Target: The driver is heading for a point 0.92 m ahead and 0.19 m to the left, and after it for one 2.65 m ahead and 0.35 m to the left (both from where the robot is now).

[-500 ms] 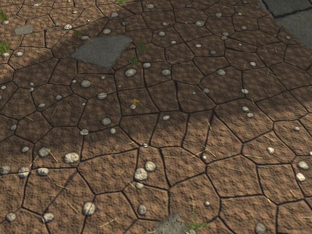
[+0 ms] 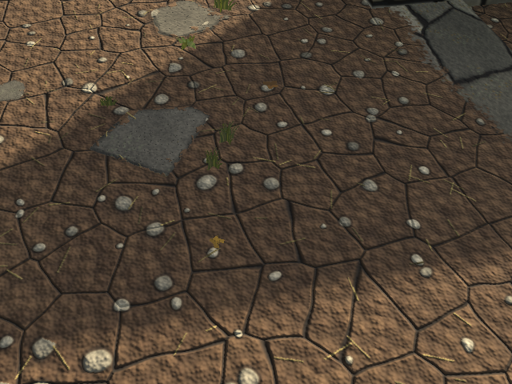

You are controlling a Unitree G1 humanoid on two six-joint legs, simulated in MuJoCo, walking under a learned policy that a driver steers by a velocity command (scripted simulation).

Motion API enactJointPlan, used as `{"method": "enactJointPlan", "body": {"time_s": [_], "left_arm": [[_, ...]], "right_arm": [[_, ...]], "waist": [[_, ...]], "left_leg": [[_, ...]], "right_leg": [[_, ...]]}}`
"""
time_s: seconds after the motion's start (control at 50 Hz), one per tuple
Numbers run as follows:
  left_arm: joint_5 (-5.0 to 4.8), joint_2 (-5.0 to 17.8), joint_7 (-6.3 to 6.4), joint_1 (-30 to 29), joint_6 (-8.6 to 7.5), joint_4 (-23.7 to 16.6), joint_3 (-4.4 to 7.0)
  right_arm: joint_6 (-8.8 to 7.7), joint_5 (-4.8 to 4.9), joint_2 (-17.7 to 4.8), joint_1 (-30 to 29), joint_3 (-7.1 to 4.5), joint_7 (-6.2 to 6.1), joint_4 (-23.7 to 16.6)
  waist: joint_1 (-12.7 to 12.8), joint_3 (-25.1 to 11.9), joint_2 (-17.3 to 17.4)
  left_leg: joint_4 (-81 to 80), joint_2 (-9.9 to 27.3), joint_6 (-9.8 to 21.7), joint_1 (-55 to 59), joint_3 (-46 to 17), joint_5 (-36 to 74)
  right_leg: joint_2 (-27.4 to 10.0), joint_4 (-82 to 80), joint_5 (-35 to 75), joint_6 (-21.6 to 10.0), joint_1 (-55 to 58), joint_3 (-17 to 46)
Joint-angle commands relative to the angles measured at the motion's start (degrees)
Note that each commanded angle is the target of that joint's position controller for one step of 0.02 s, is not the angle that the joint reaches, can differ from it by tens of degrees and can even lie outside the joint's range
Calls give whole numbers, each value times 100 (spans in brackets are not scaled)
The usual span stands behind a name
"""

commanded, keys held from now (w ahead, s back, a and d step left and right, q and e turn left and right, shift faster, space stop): w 0.34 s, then w+q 0.66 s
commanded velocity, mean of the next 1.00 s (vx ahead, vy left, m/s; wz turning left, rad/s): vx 0.50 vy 0.00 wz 0.26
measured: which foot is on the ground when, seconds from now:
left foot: down 0.00-0.38, up 0.40-0.88, down 0.90-1.00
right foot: up 0.00-0.34, down 0.36-0.90, up 0.92-1.00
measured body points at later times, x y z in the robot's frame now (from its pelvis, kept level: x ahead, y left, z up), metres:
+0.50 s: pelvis +0.28 -0.06 +0.00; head +0.31 -0.07 +0.45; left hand +0.41 +0.21 -0.10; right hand +0.35 -0.34 -0.14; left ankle +0.20 +0.09 -0.65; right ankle +0.34 -0.15 -0.74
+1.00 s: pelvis +0.56 +0.02 -0.02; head +0.59 +0.04 +0.43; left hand +0.55 +0.31 -0.14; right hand +0.78 -0.20 -0.12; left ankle +0.60 +0.10 -0.74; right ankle +0.45 -0.16 -0.64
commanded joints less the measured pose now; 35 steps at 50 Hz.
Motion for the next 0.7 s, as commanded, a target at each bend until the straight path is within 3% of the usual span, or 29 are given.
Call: {"method": "enactJointPlan", "body": {"time_s": [0.02, 0.14, 0.24, 0.3, 0.32, 0.34, 0.36, 0.38, 0.4, 0.42, 0.44, 0.46, 0.48, 0.52, 0.56, 0.64, 0.7], "left_arm": [[44, 367, 35, 142, 14, -329, 117], [60, 130, -26, -950, -70, -572, 25], [-8, 146, -174, -1703, -149, -821, 0], [3, 306, -245, -1593, -186, -850, 45], [18, 417, -241, -1274, -194, -771, 100], [40, 601, -211, -564, -195, -552, 213], [88, 919, -150, 400, -189, -316, 343], [171, 1525, -106, 1014, -155, -226, 491], [100, 1106, -106, 1165, -127, -198, 379], [80, 814, -87, 805, -129, -214, 271], [84, 667, -68, 395, -131, -258, 220], [100, 483, -80, 47, -150, -250, 166], [132, 328, -88, -191, -207, -251, 125], [164, 272, -102, -376, -296, -173, 136], [191, 377, -77, -370, -352, -59, 178], [200, 502, 23, -272, -328, 109, 214], [152, 636, 84, -77, -273, 221, 246]], "right_arm": [[-135, 17, -774, -87, -174, -35, -263], [-55, 84, -964, 282, -219, -158, -12], [83, 143, -1063, 769, -256, -183, 276], [179, 169, -1155, 724, -310, -226, 352], [203, 173, -1205, 621, -325, -241, 343], [237, 171, -1160, 511, -304, -252, 327], [236, 103, -914, 564, -198, -257, 252], [130, 51, -292, 1214, 5, -209, 112], [10, 117, -425, 1131, -7, -177, 221], [-50, 297, -951, 620, -167, -144, 86], [-65, 326, -961, 244, -176, -148, -20], [-36, 256, -900, 80, -192, -169, -39], [48, 221, -839, 188, -233, -193, 13], [215, 229, -576, 457, -212, -207, 125], [303, 214, -478, 332, -218, -230, 50], [267, 167, -386, -177, -211, -162, -142], [237, 140, -239, -807, -139, -48, -365]], "waist": [[147, -204, 717], [-176, 70, 553], [-426, 276, 555], [-221, 176, 662], [-12, -24, 727], [382, -463, 672], [761, -1221, 445], [648, -2129, -828], [783, -2488, -1171], [799, -1545, -699], [641, -957, -428], [468, -521, -238], [263, -326, -376], [67, -216, -399], [11, -58, -254], [116, 102, -119], [370, 286, 5]], "left_leg": [[-1591, 1535, 1034, 610, -1606, 531], [-1749, 1230, 799, 810, -720, 1113], [-1488, 1539, 759, 1549, -757, 1111], [-1042, 1751, 623, 2039, -830, 1850], [-665, 1699, 549, 2081, -762, 2669], [167, 1460, 416, 1939, -547, 3454], [1500, 1163, 232, 1070, -401, 2857], [3811, 261, -200, -1329, -102, 411], [4727, -30, -215, -2195, -909, -2385], [5103, 306, -138, -2691, -1097, -2127], [4913, 613, -106, -2684, -911, -1592], [4568, 799, -138, -2507, -847, -1181], [4298, 968, -168, -2172, -899, -859], [4176, 1029, -257, -1762, -887, -555], [3956, 1039, -334, -1975, -947, -179], [2696, 961, -385, -2236, -862, 1006], [1798, 893, -319, -2119, -455, 1484]], "right_leg": [[-415, -345, 500, 125, -754, 214], [-280, -2406, 2257, 279, -808, -20], [-83, -3270, 2266, 154, -846, -92], [23, -3516, 1633, -79, -588, -115], [169, -3588, 1465, -181, -82, -246], [345, -3738, 1547, -335, 929, -424], [-95, -3495, 1710, -602, 2631, 11], [-1633, -3615, 954, -1455, 5027, 2458], [-2019, -4446, 209, -1649, 5227, 3896], [-1841, -4602, -171, -1334, 4511, 3115], [-1637, -4758, 16, -1137, 3680, 2332], [-1410, -5010, 337, -1030, 2938, 1781], [-1214, -5226, 667, -919, 2444, 1303], [-1082, -5538, 1179, -915, 1929, 717], [-1074, -5688, 1693, -938, 1828, 243], [-922, -5767, 2209, -819, 2086, -565], [-957, -5828, 2271, -746, 2305, -949]]}}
